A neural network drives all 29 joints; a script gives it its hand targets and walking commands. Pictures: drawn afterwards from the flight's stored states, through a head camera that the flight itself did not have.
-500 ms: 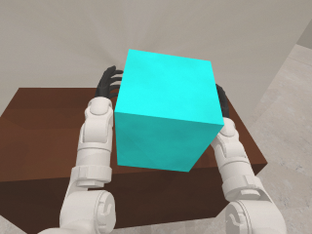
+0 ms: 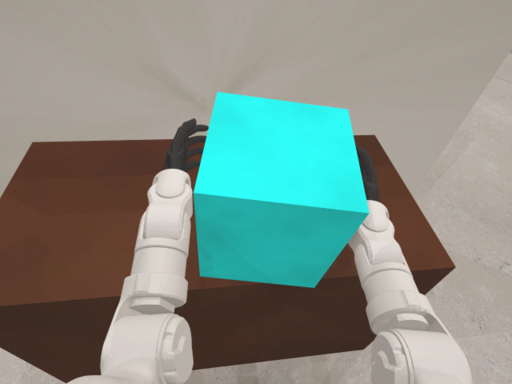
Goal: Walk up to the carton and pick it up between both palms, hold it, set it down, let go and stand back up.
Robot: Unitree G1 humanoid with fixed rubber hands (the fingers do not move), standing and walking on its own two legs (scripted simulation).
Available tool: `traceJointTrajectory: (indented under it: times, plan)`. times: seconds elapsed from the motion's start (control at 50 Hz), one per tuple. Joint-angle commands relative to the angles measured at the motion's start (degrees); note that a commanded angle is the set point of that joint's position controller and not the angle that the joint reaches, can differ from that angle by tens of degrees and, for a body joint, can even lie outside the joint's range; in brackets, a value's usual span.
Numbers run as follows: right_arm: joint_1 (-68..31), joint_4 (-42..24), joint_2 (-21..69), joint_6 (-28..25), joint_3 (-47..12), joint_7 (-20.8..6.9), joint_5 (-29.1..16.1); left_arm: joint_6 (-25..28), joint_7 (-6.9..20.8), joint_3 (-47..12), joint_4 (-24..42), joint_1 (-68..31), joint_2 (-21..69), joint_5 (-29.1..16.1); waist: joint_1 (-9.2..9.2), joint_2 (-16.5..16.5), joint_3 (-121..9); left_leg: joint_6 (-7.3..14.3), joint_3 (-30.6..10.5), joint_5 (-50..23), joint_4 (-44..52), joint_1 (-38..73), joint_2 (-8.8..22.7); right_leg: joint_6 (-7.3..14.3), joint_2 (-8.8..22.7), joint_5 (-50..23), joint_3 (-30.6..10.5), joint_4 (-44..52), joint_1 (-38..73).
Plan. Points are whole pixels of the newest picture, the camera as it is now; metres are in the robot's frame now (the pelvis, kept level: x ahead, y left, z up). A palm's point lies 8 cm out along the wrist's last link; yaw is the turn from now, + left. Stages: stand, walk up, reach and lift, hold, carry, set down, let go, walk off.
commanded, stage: set down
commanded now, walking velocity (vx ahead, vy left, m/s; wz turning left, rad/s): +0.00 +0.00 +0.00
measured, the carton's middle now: (269, 197) +0.39 -0.01 +0.08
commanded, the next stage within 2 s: none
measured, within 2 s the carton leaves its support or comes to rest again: rests again in 1.66 s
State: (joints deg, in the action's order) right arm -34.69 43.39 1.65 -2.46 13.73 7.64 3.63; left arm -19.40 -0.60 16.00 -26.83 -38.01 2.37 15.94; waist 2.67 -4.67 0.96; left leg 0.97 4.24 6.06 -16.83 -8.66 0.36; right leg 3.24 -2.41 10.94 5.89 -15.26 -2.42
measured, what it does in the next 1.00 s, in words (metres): stands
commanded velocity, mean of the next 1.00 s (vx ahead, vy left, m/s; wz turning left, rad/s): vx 0.00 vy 0.00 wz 0.00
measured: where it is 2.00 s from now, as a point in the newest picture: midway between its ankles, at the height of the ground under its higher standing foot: outside the picture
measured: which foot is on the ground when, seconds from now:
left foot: down 0.00-1.00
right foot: down 0.00-1.00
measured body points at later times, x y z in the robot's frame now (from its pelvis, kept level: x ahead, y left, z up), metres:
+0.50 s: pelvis +0.01 -0.01 +0.00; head +0.02 +0.02 +0.45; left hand +0.43 +0.12 +0.11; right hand +0.40 -0.18 +0.09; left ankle +0.04 +0.11 -0.75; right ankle -0.02 -0.07 -0.75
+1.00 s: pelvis +0.01 -0.01 +0.00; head +0.03 +0.01 +0.45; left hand +0.44 +0.12 +0.09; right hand +0.40 -0.18 +0.08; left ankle +0.04 +0.11 -0.75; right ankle -0.02 -0.07 -0.75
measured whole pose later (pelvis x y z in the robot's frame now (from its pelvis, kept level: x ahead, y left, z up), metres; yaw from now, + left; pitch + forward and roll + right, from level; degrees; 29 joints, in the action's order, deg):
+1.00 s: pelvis +0.01 -0.01 +0.00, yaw -1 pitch +4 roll +1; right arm -39.4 51.3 4.8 -5.9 30.0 3.7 17.3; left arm -6.9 0.5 24.7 -48.2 -45.0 2.3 19.7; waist 1.6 -4.2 -2.3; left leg 0.3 5.3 4.7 -14.8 -13.8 1.0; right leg 3.8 -3.0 10.7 4.8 -15.9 -9.3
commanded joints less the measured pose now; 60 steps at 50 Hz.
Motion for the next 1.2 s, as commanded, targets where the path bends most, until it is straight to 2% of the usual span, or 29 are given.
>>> traceJointTrajectory:
  times: [0.0, 0.08, 0.1, 0.2, 0.24, 0.3, 0.4, 0.44, 0.46, 0.56, 0.6, 0.7, 0.72, 0.82, 0.84, 0.98, 1.04, 1.18]
  plan:
    - [-46.7, -15.1, 23.1, -6.4, -15.5, -7.8, 1.1, 3.8, 5.1, -22.7, 5.2, -33.5, 31.5, -3.6, 1.48, 6.1, -33.4, -2.3, -2.4, -15.9, -3.1, 25.1, 1.7, -4.9, 1.5, -22.1, 0.2, 1.4, -4.9]
    - [-45.6, -13.2, 22.8, -5.9, -15.1, -7.8, 1.1, 3.5, 5.5, -20.4, 2.9, -30.5, 30.3, -2.4, 0.12, 4.2, -32.0, -1.8, -2.0, -16.7, -2.5, 22.5, 1.4, -5.4, 1.5, -26.1, -0.5, 0.6, -1.8]
    - [-45.1, -13.1, 22.4, -5.7, -14.8, -7.8, 1.3, 3.3, 5.6, -19.8, 1.9, -30.3, 30.1, -2.1, 0.51, 4.3, -30.8, -1.8, -1.8, -16.3, -2.2, 22.0, 1.2, -5.3, 1.4, -26.2, -0.5, 0.7, -1.3]
    - [-45.0, -10.9, 22.1, -5.5, -14.1, -7.8, 1.2, 3.5, 6.2, -16.8, -0.2, -29.3, 28.4, -1.1, -0.83, 3.4, -28.5, -1.2, -1.5, -15.9, -1.6, 19.7, 1.1, -5.9, 1.6, -27.5, -0.7, 0.2, 0.5]
    - [-45.2, -10.6, 22.3, -5.8, -13.2, -8.0, 1.7, 4.1, 6.4, -15.8, -1.0, -30.2, 28.3, -0.8, -0.25, 3.1, -29.0, -1.0, -1.6, -15.7, -1.5, 19.3, 0.8, -6.2, 1.6, -29.3, -1.2, -0.2, 1.1]
    - [-46.3, -10.1, 23.2, -7.0, -12.8, -8.5, 2.5, 5.8, 6.2, -15.9, -1.8, -32.0, 28.9, -1.0, -0.60, 4.4, -31.4, -1.2, -1.2, -16.0, -2.2, 18.7, 0.8, -6.4, 2.1, -31.1, -1.5, -0.8, 0.2]
    - [-47.4, -8.8, 24.7, -9.7, -12.1, -9.4, 4.4, 10.3, 4.5, -18.1, -1.9, -36.1, 31.0, -2.3, -0.67, 6.2, -38.2, -2.3, -1.8, -22.6, -4.4, 21.5, 1.5, -5.7, 1.7, -33.6, -0.9, -1.5, -3.1]
    - [-47.1, -7.5, 24.6, -10.0, -10.9, -9.5, 5.6, 11.2, 4.3, -17.5, -3.3, -36.2, 30.6, -1.9, -0.43, 5.6, -38.9, -2.4, -1.6, -22.2, -4.3, 20.8, 1.8, -5.8, 1.8, -33.8, -0.7, -1.6, -3.3]
    - [-47.5, -7.4, 24.7, -10.0, -10.1, -9.5, 6.3, 11.5, 4.4, -17.1, -5.1, -36.9, 30.4, -1.8, -0.25, 5.4, -38.2, -1.9, -1.5, -19.8, -3.7, 19.7, 1.7, -5.8, 2.0, -32.7, -0.9, -1.4, -2.9]
    - [-47.5, -6.3, 26.7, -9.8, -7.8, -9.7, 9.0, 12.7, 5.5, -12.7, -8.9, -38.2, 28.7, -0.4, -1.63, 1.9, -36.9, 0.1, -0.8, -10.0, -0.3, 10.9, 0.9, -6.8, 3.5, -33.7, -2.7, -2.2, 2.7]
    - [-48.7, -6.2, 27.1, -9.7, -7.0, -9.9, 9.8, 13.1, 5.8, -11.8, -10.9, -38.8, 28.1, -0.2, -1.95, 2.2, -37.7, 0.4, -0.4, -8.2, 0.7, 8.7, 0.8, -7.0, 3.9, -34.1, -2.8, -2.7, 4.9]
    - [-47.6, -3.5, 26.5, -9.4, -4.4, -10.6, 11.1, 13.2, 5.9, -8.6, -13.7, -38.0, 27.8, 1.6, -1.92, 3.3, -35.9, 0.0, -0.3, -11.4, 0.3, 11.4, 1.0, -6.9, 3.3, -33.4, -2.3, -2.5, 2.9]
    - [-47.0, -3.4, 26.3, -9.2, -3.6, -10.7, 11.4, 13.0, 6.1, -8.0, -14.6, -37.5, 27.4, 1.9, -1.36, 3.1, -35.0, -0.1, -0.3, -11.2, 0.6, 11.4, 1.2, -7.0, 3.4, -33.0, -2.4, -2.0, 2.2]
    - [-46.3, -1.2, 25.0, -8.2, -0.9, -11.0, 12.3, 12.6, 6.9, -5.4, -16.7, -37.3, 25.8, 2.9, -1.87, 2.8, -30.9, 0.3, 0.5, -9.4, 1.2, 10.9, 1.2, -7.2, 3.4, -29.6, -1.9, -1.6, 1.0]
    - [-46.6, -1.2, 25.6, -8.2, -0.4, -11.0, 12.8, 12.9, 6.9, -5.0, -17.0, -37.9, 25.5, 2.9, -1.43, 2.5, -30.6, 0.4, 0.0, -9.0, 1.1, 10.7, 1.4, -7.2, 3.4, -28.8, -2.2, -1.5, 0.4]
    - [-46.4, -1.7, 26.1, -9.9, 1.7, -12.3, 15.7, 16.0, 5.5, -6.1, -16.6, -40.5, 26.9, 2.5, -0.44, 5.1, -37.0, -0.5, 0.1, -11.5, -1.2, 14.0, 1.8, -6.1, 3.5, -27.7, -1.4, -1.4, -4.3]
    - [-46.3, -1.8, 26.6, -11.0, 1.8, -12.9, 16.3, 17.7, 5.0, -6.5, -16.3, -40.8, 27.5, 2.6, -0.71, 5.5, -40.0, -0.4, 0.0, -12.2, -1.6, 14.0, 2.0, -6.0, 3.5, -28.1, -1.2, -2.1, -4.8]
    - [-45.5, -0.6, 27.0, -13.2, 1.2, -13.7, 17.9, 20.4, 4.0, -6.5, -19.0, -39.6, 27.8, 3.0, -1.65, 4.0, -42.4, -0.5, 0.0, -14.2, -2.4, 11.4, 2.3, -5.9, 3.7, -32.2, -1.3, -3.6, -4.7]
